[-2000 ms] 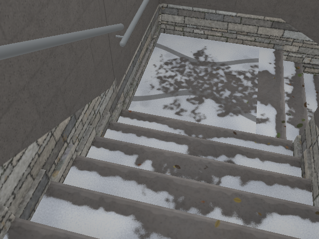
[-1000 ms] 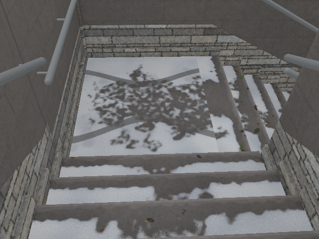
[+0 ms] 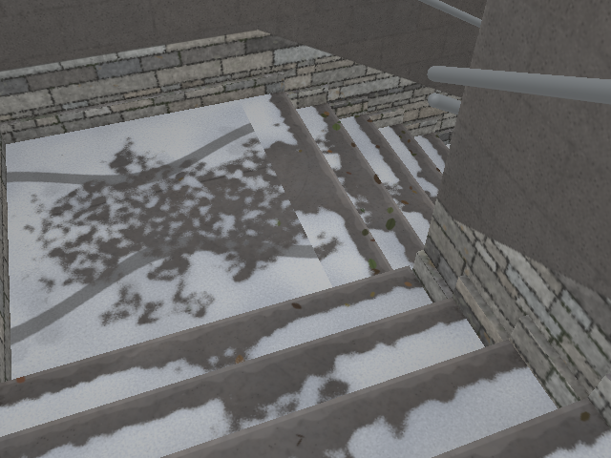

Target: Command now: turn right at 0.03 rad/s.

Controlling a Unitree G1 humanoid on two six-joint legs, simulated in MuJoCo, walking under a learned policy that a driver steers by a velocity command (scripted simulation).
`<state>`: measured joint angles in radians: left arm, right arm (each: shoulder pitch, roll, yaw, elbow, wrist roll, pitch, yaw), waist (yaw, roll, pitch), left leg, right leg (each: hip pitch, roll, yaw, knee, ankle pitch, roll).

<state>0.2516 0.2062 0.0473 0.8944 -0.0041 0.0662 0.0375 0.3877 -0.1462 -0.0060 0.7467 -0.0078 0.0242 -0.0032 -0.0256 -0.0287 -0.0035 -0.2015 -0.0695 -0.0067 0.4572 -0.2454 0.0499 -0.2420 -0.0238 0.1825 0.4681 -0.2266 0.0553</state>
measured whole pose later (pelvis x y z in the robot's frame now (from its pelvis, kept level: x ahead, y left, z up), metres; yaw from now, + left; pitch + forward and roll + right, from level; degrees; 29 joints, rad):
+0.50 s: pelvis +0.13 -0.04 -0.01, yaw +1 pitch +4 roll +0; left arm 0.51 0.18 0.05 1.06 -0.01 -0.06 0.01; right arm 0.25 -0.26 -0.08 0.72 0.01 -0.06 0.00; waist 0.06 0.04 -0.06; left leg -0.64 0.03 -0.03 1.04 -0.15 0.06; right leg -0.16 0.01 0.06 0.55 -0.45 -0.01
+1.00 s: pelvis +0.40 +0.01 -0.18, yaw +1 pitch +2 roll +2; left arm 0.13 0.20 0.03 0.82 0.00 -0.06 0.01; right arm 0.54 -0.15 0.00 1.03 0.01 -0.08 -0.02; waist -0.04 -0.04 -0.05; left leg -0.21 -0.09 0.03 0.69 -0.52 0.07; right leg -0.85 -0.08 0.10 1.04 0.17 -0.04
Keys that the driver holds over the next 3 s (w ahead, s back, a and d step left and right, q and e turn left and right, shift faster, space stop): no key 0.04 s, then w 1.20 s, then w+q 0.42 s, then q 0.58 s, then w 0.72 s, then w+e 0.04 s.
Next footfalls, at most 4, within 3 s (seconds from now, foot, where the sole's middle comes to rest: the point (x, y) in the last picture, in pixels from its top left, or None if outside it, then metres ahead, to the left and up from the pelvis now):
0.72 left None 0.34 0.09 -0.93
1.22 right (349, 440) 0.71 -0.12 -1.08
1.78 left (259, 385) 0.96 0.13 -1.23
2.30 right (328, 362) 1.04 -0.09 -1.23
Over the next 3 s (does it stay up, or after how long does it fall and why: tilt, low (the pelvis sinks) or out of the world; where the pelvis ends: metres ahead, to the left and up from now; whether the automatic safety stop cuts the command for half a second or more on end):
stays up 1.10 0.22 -0.58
